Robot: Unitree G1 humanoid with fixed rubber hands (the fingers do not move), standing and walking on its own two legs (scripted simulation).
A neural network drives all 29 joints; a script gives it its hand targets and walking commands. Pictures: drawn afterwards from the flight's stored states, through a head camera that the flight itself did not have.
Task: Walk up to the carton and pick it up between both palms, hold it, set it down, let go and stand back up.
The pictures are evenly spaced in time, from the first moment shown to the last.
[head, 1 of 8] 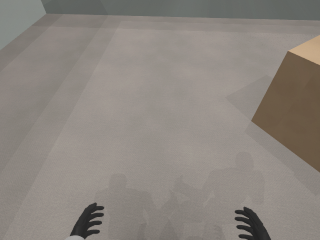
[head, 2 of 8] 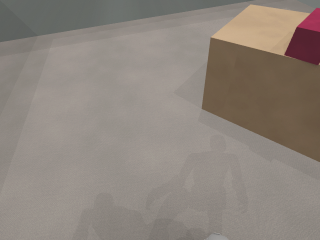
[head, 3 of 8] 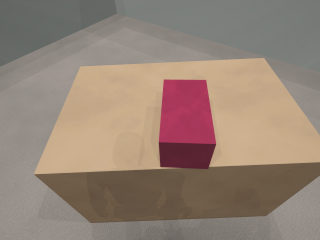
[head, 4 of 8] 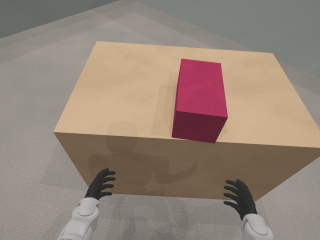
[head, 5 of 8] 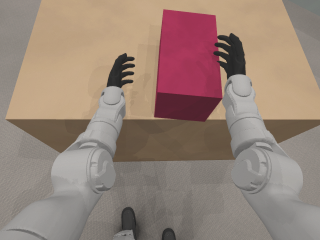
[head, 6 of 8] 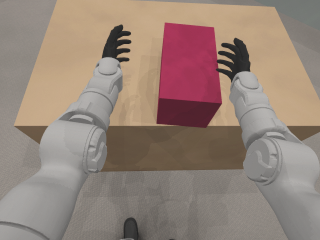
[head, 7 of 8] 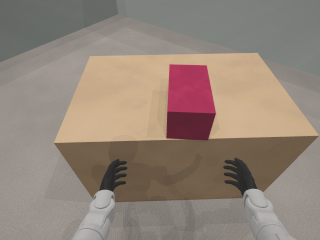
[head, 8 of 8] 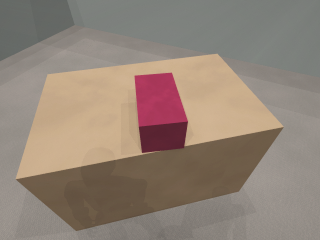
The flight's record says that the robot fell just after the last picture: no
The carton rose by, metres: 0.00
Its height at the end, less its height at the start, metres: +0.00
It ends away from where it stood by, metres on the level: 0.00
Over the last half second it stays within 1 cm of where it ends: yes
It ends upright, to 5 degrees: yes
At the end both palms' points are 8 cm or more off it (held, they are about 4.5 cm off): yes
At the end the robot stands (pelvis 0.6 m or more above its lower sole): yes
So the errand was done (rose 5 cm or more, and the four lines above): no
